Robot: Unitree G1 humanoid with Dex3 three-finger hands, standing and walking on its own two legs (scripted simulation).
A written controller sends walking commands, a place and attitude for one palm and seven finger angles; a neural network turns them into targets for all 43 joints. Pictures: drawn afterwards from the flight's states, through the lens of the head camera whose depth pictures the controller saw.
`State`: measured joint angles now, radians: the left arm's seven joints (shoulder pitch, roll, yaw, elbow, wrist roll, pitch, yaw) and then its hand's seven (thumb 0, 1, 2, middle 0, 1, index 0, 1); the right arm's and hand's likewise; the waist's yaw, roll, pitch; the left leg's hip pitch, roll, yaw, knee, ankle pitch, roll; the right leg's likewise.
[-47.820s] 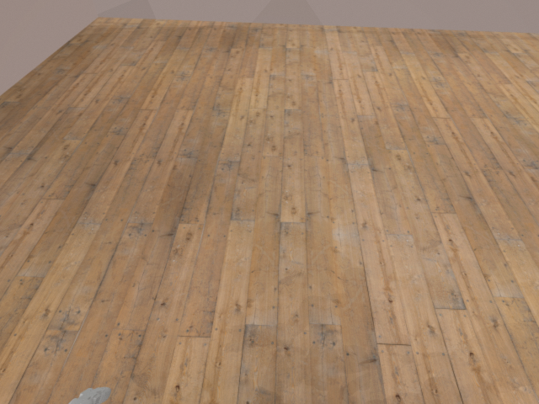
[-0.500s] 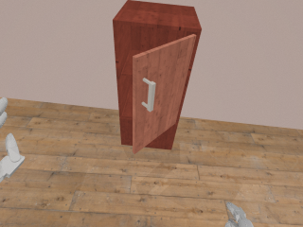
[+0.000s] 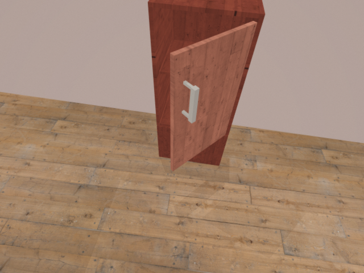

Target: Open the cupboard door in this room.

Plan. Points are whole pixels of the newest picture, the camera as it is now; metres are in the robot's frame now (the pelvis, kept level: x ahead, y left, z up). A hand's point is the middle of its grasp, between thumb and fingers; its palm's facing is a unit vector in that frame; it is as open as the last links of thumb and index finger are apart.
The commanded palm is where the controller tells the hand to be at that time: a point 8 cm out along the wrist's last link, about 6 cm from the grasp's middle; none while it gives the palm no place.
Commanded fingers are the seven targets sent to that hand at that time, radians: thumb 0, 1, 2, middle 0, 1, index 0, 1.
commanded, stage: let the arm hang, fingers relaxed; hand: left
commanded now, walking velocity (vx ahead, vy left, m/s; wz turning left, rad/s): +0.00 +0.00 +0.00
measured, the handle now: (189, 102) +0.62 +0.01 +0.00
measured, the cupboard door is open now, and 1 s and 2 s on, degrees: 49 49 49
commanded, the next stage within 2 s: look to check the result in 0.70 s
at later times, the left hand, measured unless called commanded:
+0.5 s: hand out of the picture +0.04 +0.19 -0.17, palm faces +0.01 -0.98 -0.21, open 7.4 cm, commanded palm none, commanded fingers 0.00 0.90 0.90 -0.20 -0.30 -0.20 -0.30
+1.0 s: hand out of the picture +0.05 +0.21 -0.16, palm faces -0.01 -0.96 -0.27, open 7.4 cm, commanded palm none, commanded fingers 0.00 0.90 0.90 -0.20 -0.30 -0.20 -0.30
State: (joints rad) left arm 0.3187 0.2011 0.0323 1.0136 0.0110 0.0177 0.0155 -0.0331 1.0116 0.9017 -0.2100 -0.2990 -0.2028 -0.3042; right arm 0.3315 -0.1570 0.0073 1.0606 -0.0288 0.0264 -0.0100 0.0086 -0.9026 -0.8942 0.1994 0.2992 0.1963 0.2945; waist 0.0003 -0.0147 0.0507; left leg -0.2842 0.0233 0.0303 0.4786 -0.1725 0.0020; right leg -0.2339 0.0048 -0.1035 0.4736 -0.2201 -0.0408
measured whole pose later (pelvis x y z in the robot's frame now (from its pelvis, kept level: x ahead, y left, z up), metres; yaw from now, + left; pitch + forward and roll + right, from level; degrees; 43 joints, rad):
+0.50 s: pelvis +0.00 +0.00 +0.00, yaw -1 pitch -2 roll +0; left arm 0.21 0.16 0.01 1.13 0.01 -0.01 0.02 0.00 0.91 0.90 -0.20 -0.30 -0.20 -0.30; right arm 0.24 -0.17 -0.01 1.13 -0.03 0.01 -0.02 0.00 -0.90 -0.89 0.20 0.30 0.20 0.29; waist 0.00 0.02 0.04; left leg -0.22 0.01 0.05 0.39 -0.14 0.01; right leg -0.19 -0.01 -0.09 0.42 -0.20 -0.03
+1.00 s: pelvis +0.02 +0.00 +0.01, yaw -1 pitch -2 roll +0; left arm 0.19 0.22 0.02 1.15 0.01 -0.01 0.02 0.00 0.90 0.90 -0.20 -0.30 -0.20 -0.30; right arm 0.21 -0.22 -0.01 1.15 -0.02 0.01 -0.02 0.00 -0.90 -0.89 0.20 0.30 0.20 0.29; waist 0.00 0.03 0.08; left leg -0.18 0.02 0.05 0.35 -0.14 0.00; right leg -0.15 0.01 -0.08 0.37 -0.19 -0.04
